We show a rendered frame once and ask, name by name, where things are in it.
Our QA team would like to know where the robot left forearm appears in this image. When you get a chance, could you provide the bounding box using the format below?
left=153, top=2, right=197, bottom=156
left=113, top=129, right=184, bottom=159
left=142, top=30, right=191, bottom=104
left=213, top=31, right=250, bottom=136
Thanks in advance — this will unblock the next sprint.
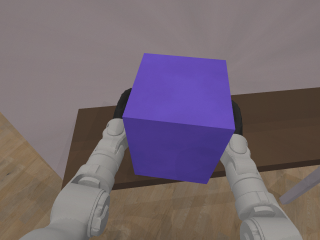
left=50, top=118, right=129, bottom=222

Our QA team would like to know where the left robot upper arm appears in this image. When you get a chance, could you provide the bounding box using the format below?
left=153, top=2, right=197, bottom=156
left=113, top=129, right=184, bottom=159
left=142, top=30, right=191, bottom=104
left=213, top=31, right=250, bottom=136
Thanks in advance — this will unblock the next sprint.
left=19, top=183, right=110, bottom=240

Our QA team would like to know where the robot right forearm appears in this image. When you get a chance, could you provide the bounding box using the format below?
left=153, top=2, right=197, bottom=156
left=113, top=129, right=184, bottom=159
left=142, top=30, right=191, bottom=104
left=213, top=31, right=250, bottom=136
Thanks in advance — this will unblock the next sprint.
left=220, top=134, right=303, bottom=240

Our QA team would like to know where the left robot hand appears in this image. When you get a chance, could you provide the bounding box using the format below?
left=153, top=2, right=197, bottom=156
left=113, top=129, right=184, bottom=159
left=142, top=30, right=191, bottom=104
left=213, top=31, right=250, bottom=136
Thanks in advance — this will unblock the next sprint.
left=113, top=88, right=132, bottom=119

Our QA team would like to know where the table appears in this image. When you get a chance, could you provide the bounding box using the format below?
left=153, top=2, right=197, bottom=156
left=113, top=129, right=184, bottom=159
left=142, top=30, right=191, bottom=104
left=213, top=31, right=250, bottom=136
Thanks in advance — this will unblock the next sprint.
left=61, top=87, right=320, bottom=205

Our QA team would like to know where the right robot hand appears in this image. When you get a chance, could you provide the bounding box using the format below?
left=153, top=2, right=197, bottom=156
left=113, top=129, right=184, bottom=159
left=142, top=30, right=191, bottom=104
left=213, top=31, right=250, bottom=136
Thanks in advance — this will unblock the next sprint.
left=231, top=100, right=243, bottom=136

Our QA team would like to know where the carton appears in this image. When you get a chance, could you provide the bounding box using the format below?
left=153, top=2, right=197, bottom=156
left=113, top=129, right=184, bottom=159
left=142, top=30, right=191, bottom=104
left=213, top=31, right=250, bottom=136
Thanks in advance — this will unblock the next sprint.
left=122, top=53, right=236, bottom=184

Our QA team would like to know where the right robot upper arm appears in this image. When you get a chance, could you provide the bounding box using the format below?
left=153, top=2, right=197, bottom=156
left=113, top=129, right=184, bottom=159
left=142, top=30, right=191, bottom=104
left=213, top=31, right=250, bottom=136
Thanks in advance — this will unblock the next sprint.
left=239, top=217, right=302, bottom=240

